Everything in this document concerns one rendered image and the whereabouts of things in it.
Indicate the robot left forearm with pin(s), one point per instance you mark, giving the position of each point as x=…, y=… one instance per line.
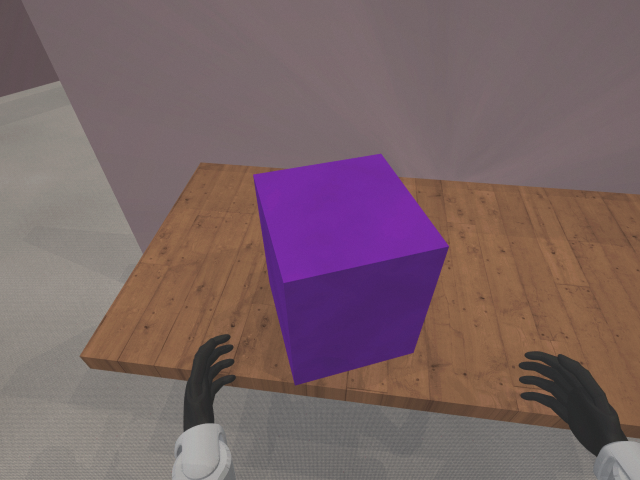
x=202, y=453

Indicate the left robot hand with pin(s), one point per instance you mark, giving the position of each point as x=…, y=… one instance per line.
x=200, y=390

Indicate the carton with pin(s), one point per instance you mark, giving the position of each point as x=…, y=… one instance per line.
x=353, y=262

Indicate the table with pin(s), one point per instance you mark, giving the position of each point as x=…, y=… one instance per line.
x=527, y=269

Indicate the robot right forearm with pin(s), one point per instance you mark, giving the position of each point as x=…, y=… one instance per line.
x=618, y=461

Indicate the right robot hand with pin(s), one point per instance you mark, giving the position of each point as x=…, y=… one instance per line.
x=580, y=401

